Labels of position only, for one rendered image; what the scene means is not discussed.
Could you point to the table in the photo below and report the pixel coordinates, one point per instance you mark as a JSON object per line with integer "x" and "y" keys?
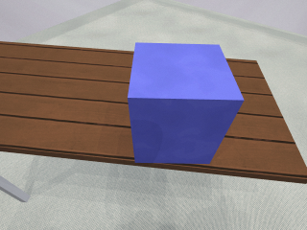
{"x": 72, "y": 102}

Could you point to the carton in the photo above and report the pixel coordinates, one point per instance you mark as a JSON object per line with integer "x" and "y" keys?
{"x": 182, "y": 100}

